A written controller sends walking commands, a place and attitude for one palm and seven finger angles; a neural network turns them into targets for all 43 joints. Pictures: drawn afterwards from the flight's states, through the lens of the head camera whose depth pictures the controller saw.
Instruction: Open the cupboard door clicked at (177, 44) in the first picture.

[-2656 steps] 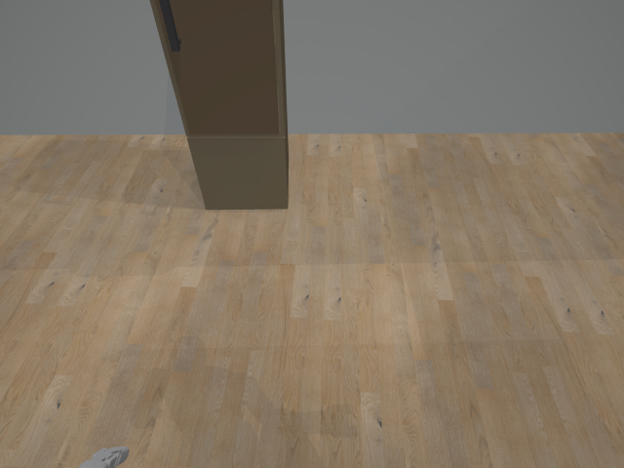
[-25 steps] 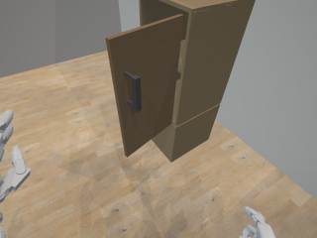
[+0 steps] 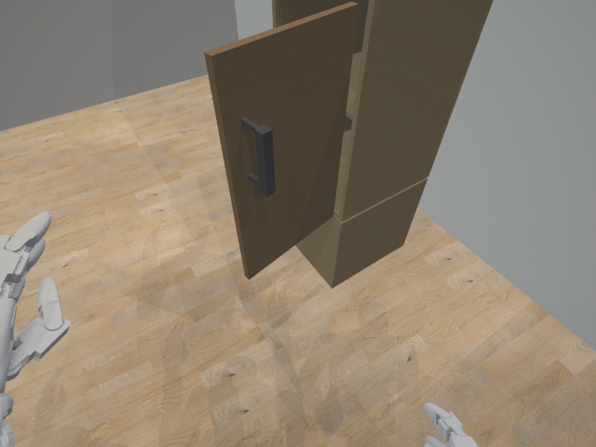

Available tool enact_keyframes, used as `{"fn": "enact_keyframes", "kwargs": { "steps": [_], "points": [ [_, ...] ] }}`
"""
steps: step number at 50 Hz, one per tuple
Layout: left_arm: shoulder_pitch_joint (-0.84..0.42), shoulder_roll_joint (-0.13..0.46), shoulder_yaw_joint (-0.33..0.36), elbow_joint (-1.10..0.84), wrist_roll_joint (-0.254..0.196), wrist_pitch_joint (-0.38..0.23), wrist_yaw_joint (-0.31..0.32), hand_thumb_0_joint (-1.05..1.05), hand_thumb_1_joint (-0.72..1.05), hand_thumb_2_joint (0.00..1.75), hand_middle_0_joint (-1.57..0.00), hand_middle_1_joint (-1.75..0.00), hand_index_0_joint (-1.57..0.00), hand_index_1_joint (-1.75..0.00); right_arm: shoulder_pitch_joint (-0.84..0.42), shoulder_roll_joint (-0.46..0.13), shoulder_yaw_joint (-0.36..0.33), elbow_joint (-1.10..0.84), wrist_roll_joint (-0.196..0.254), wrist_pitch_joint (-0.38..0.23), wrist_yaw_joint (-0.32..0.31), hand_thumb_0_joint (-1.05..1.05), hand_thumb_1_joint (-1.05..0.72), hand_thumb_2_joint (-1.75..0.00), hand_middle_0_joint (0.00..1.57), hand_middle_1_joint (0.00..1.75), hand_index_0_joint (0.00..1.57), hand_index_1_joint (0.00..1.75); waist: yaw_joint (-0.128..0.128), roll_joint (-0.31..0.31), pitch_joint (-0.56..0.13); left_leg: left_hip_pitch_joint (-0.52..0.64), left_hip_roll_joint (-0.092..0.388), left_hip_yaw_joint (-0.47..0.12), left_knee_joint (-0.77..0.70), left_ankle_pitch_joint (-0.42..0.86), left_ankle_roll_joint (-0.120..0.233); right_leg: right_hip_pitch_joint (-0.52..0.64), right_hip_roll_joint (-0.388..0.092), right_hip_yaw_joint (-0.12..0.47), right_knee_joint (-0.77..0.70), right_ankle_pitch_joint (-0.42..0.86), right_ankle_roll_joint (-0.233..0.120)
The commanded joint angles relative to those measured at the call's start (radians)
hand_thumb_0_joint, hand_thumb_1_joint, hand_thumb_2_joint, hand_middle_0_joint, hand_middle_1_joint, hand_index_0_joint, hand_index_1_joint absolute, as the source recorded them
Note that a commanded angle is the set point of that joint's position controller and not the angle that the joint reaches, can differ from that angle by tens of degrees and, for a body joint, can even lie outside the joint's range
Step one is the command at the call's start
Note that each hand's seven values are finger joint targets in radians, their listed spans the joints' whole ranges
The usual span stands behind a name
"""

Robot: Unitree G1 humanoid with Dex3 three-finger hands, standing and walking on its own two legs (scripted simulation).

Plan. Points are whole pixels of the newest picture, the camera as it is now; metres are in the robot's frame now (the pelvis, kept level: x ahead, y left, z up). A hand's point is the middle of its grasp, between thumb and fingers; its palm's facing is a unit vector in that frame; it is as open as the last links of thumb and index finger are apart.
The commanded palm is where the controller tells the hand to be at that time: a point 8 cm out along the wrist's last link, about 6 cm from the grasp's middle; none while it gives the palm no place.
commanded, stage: let the arm hang, fingers relaxed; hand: left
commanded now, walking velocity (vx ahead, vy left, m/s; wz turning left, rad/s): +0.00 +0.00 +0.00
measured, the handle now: (258, 157) +0.59 +0.11 +0.06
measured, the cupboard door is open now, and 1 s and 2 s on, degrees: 100 100 100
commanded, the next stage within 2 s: look to check the result in 1.06 s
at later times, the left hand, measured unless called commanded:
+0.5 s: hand out of the picture +0.01 +0.19 -0.16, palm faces +0.07 -0.96 -0.26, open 7.1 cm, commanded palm none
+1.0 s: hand out of the picture -0.02 +0.14 -0.17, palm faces +0.08 -0.99 -0.15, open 7.3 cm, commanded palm none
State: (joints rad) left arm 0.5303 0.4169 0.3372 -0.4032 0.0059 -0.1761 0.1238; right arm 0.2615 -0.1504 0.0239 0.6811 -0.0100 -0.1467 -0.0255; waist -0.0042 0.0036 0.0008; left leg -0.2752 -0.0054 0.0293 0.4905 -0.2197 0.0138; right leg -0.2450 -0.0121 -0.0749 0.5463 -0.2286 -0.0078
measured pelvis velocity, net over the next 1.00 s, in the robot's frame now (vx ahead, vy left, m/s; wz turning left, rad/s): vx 0.00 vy -0.01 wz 0.03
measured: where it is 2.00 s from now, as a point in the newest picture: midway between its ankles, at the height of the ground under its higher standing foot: outside the picture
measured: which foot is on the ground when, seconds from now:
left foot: down 0.00-1.00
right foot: down 0.00-1.00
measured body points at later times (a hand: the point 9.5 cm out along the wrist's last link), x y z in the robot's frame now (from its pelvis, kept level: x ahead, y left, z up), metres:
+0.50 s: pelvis +0.01 -0.01 +0.00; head +0.04 -0.02 +0.45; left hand +0.01 +0.24 -0.14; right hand +0.04 -0.24 -0.16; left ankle +0.02 +0.11 -0.74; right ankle -0.02 -0.10 -0.74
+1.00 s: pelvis +0.00 -0.01 +0.01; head +0.00 -0.02 +0.45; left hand -0.03 +0.19 -0.16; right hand -0.03 -0.22 -0.16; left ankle +0.02 +0.11 -0.74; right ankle -0.02 -0.10 -0.74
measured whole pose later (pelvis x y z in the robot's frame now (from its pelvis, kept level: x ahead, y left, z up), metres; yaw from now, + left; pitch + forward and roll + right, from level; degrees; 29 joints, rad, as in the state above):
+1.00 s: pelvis +0.00 -0.01 +0.01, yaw +2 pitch -3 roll +0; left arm 0.31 0.09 0.00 1.16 0.00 0.00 0.03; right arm 0.31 -0.12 0.00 1.15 -0.02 0.02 -0.04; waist -0.01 0.02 0.05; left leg -0.19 0.02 0.04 0.43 -0.19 0.00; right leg -0.12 0.00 -0.11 0.42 -0.27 -0.04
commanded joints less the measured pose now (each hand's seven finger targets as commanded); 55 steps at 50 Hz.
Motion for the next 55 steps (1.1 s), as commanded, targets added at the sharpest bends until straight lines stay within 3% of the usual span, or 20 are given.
{"fn": "enact_keyframes", "kwargs": {
  "steps": [1, 2, 3, 4, 5, 6, 8, 9, 10, 11, 12, 13, 14, 17, 20, 24, 30, 33, 42, 55],
  "points": [
    [-0.074, -0.090, -0.244, 0.548, 0.032, 0.177, -0.114, 0.00, 0.90, 0.90, -0.20, -0.30, -0.20, -0.30, 0.010, -0.135, -0.077, 0.015, 0.020, 0.069, 0.032, 0.00, -0.90, -0.90, 0.20, 0.30, 0.20, 0.30, -0.038, -0.167, -0.128, -0.053, 0.062, -0.026, 0.185, -0.063, -0.014, -0.001, -0.253, 0.192, -0.070, 0.332, -0.108],
    [-0.133, -0.074, -0.237, 0.590, 0.031, 0.176, -0.122, 0.00, 0.90, 0.90, -0.20, -0.30, -0.20, -0.30, 0.027, -0.133, -0.066, 0.014, 0.014, 0.097, 0.034, 0.00, -0.90, -0.90, 0.20, 0.30, 0.20, 0.30, -0.047, -0.198, -0.088, -0.038, 0.044, -0.021, 0.183, -0.082, -0.009, -0.073, -0.248, 0.163, -0.082, 0.158, -0.111],
    [-0.146, -0.074, -0.237, 0.635, 0.033, 0.176, -0.116, 0.00, 0.90, 0.90, -0.20, -0.30, -0.20, -0.30, 0.012, -0.139, -0.067, 0.008, -0.003, 0.117, 0.031, 0.00, -0.90, -0.90, 0.20, 0.30, 0.20, 0.30, -0.028, -0.320, -0.055, -0.084, 0.030, -0.010, 0.222, -0.086, 0.000, -0.059, -0.210, 0.155, -0.108, 0.117, -0.107],
    [-0.172, -0.076, -0.238, 0.701, 0.036, 0.176, -0.109, 0.00, 0.90, 0.90, -0.20, -0.30, -0.20, -0.30, -0.029, -0.153, -0.074, 0.006, -0.014, 0.128, 0.031, 0.00, -0.90, -0.90, 0.20, 0.30, 0.20, 0.30, -0.012, -0.408, -0.016, -0.167, 0.016, 0.001, 0.280, -0.160, 0.000, -0.006, -0.212, 0.154, -0.126, 0.207, -0.126],
    [-0.173, -0.084, -0.238, 0.772, 0.036, 0.170, -0.107, 0.00, 0.90, 0.90, -0.20, -0.30, -0.20, -0.30, -0.071, -0.158, -0.077, 0.012, -0.022, 0.135, 0.028, 0.00, -0.90, -0.90, 0.20, 0.30, 0.20, 0.30, 0.008, -0.413, 0.018, -0.211, 0.011, 0.003, 0.326, -0.230, 0.002, 0.040, -0.226, 0.168, -0.118, 0.410, -0.146],
    [-0.185, -0.082, -0.242, 0.831, 0.038, 0.172, -0.102, 0.00, 0.90, 0.90, -0.20, -0.30, -0.20, -0.30, -0.082, -0.154, -0.077, 0.018, -0.023, 0.142, 0.023, 0.00, -0.90, -0.90, 0.20, 0.30, 0.20, 0.30, 0.011, -0.398, 0.020, -0.217, 0.014, -0.005, 0.322, -0.262, 0.003, 0.093, -0.228, 0.158, -0.096, 0.562, -0.156],
    [-0.205, -0.072, -0.256, 0.941, 0.032, 0.176, -0.097, 0.00, 0.90, 0.90, -0.20, -0.30, -0.20, -0.30, -0.067, -0.136, -0.071, 0.058, -0.020, 0.151, 0.017, 0.00, -0.90, -0.90, 0.20, 0.30, 0.20, 0.30, 0.003, -0.268, 0.019, -0.144, 0.022, 0.001, 0.214, -0.208, 0.000, 0.102, -0.221, 0.142, -0.072, 0.643, -0.142],
    [-0.223, -0.065, -0.260, 0.990, 0.026, 0.177, -0.094, 0.00, 0.90, 0.90, -0.20, -0.30, -0.20, -0.30, -0.033, -0.136, -0.068, 0.088, -0.019, 0.154, 0.016, 0.00, -0.90, -0.90, 0.20, 0.30, 0.20, 0.30, -0.012, -0.168, 0.011, -0.080, 0.033, 0.000, 0.148, -0.080, 0.000, 0.090, -0.203, 0.123, -0.053, 0.590, -0.117],
    [-0.231, -0.071, -0.267, 1.034, 0.016, 0.175, -0.095, 0.00, 0.90, 0.90, -0.20, -0.30, -0.20, -0.30, 0.003, -0.136, -0.063, 0.124, -0.020, 0.151, 0.014, 0.00, -0.90, -0.90, 0.20, 0.30, 0.20, 0.30, -0.025, -0.025, 0.000, 0.027, 0.058, -0.028, 0.071, 0.158, 0.009, 0.032, -0.181, 0.111, -0.026, 0.486, -0.083],
    [-0.214, -0.095, -0.276, 1.075, 0.007, 0.176, -0.095, 0.00, 0.90, 0.90, -0.20, -0.30, -0.20, -0.30, 0.021, -0.150, -0.056, 0.150, -0.026, 0.145, 0.009, 0.00, -0.90, -0.90, 0.20, 0.30, 0.20, 0.30, -0.019, 0.136, -0.013, 0.094, 0.111, -0.102, 0.032, 0.380, 0.030, -0.009, -0.126, 0.082, 0.008, 0.336, -0.047],
    [-0.204, -0.117, -0.287, 1.123, 0.004, 0.181, -0.092, 0.00, 0.90, 0.90, -0.20, -0.30, -0.20, -0.30, 0.019, -0.167, -0.049, 0.173, -0.026, 0.143, 0.006, 0.00, -0.90, -0.90, 0.20, 0.30, 0.20, 0.30, -0.003, 0.259, -0.014, 0.066, 0.157, -0.154, 0.007, 0.428, 0.060, 0.011, -0.082, 0.050, -0.016, 0.125, -0.025],
    [-0.207, -0.120, -0.289, 1.179, -0.002, 0.184, -0.094, 0.00, 0.90, 0.90, -0.20, -0.30, -0.20, -0.30, -0.004, -0.159, -0.044, 0.194, -0.020, 0.146, 0.002, 0.00, -0.90, -0.90, 0.20, 0.30, 0.20, 0.30, 0.003, 0.352, 0.014, 0.020, 0.157, -0.166, -0.045, 0.374, 0.069, 0.042, -0.066, 0.036, -0.045, 0.015, -0.019],
    [-0.184, -0.149, -0.269, 1.197, 0.005, 0.183, -0.093, 0.00, 0.90, 0.90, -0.20, -0.30, -0.20, -0.30, -0.016, -0.140, -0.048, 0.192, -0.024, 0.147, -0.005, 0.00, -0.90, -0.90, 0.20, 0.30, 0.20, 0.30, 0.019, 0.374, 0.002, -0.006, 0.151, -0.163, -0.062, 0.308, 0.068, 0.088, -0.062, 0.036, -0.074, 0.008, -0.023],
    [-0.205, -0.133, -0.283, 1.289, 0.001, 0.171, -0.100, 0.00, 0.90, 0.90, -0.20, -0.30, -0.20, -0.30, 0.011, -0.119, -0.046, 0.232, -0.016, 0.148, -0.011, 0.00, -0.90, -0.90, 0.20, 0.30, 0.20, 0.30, 0.005, 0.219, -0.041, 0.029, 0.116, -0.108, -0.038, 0.254, 0.029, 0.143, -0.097, 0.067, -0.138, 0.156, -0.047],
    [-0.228, -0.136, -0.294, 1.349, 0.001, 0.165, -0.101, 0.00, 0.90, 0.90, -0.20, -0.30, -0.20, -0.30, 0.053, -0.127, -0.051, 0.270, -0.009, 0.148, -0.016, 0.00, -0.90, -0.90, 0.20, 0.30, 0.20, 0.30, -0.009, 0.031, -0.062, 0.084, 0.119, -0.091, -0.048, 0.259, 0.023, 0.149, -0.110, 0.059, -0.160, 0.228, -0.050],
    [-0.224, -0.142, -0.302, 1.413, 0.000, 0.163, -0.097, 0.00, 0.90, 0.90, -0.20, -0.30, -0.20, -0.30, 0.068, -0.128, -0.048, 0.322, -0.005, 0.147, -0.018, 0.00, -0.90, -0.90, 0.20, 0.30, 0.20, 0.30, -0.008, -0.044, -0.030, 0.112, 0.115, -0.074, -0.077, 0.252, 0.022, 0.136, -0.110, 0.056, -0.181, 0.231, -0.045],
    [-0.199, -0.158, -0.313, 1.485, -0.002, 0.165, -0.089, 0.00, 0.90, 0.90, -0.20, -0.30, -0.20, -0.30, 0.070, -0.099, -0.037, 0.394, -0.007, 0.153, -0.015, 0.00, -0.90, -0.90, 0.20, 0.30, 0.20, 0.30, -0.005, -0.077, 0.068, 0.107, 0.107, -0.063, -0.119, 0.173, 0.021, 0.082, -0.112, 0.066, -0.226, 0.126, -0.040],
    [-0.194, -0.165, -0.317, 1.504, -0.003, 0.167, -0.087, 0.00, 0.90, 0.90, -0.20, -0.30, -0.20, -0.30, 0.071, -0.090, -0.033, 0.419, -0.010, 0.156, -0.012, 0.00, -0.90, -0.90, 0.20, 0.30, 0.20, 0.30, -0.003, -0.052, 0.120, 0.098, 0.103, -0.065, -0.136, 0.125, 0.020, 0.043, -0.109, 0.078, -0.247, 0.035, -0.040],
    [-0.173, -0.185, -0.315, 1.533, -0.005, 0.166, -0.085, 0.00, 0.90, 0.90, -0.20, -0.30, -0.20, -0.30, 0.090, -0.054, -0.029, 0.448, -0.013, 0.158, -0.014, 0.00, -0.90, -0.90, 0.20, 0.30, 0.20, 0.30, -0.005, 0.018, 0.125, 0.080, 0.089, -0.053, -0.138, 0.057, 0.013, 0.022, -0.111, 0.099, -0.271, -0.058, -0.049],
    [-0.140, -0.218, -0.308, 1.548, -0.004, 0.162, -0.082, 0.00, 0.90, 0.90, -0.20, -0.30, -0.20, -0.30, 0.129, -0.031, -0.033, 0.455, -0.011, 0.152, -0.020, 0.00, -0.90, -0.90, 0.20, 0.30, 0.20, 0.30, -0.003, 0.008, 0.097, 0.073, 0.095, -0.058, -0.126, 0.094, 0.014, 0.043, -0.108, 0.081, -0.249, -0.013, -0.048]
  ]
}}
